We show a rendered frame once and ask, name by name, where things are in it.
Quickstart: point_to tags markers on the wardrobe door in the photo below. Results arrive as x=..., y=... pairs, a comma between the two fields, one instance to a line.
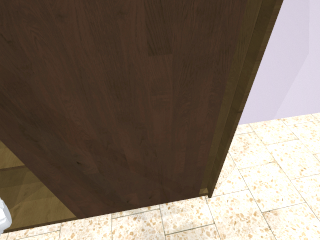
x=245, y=34
x=113, y=104

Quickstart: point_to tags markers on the robot left upper arm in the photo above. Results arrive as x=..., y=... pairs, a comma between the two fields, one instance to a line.
x=5, y=217

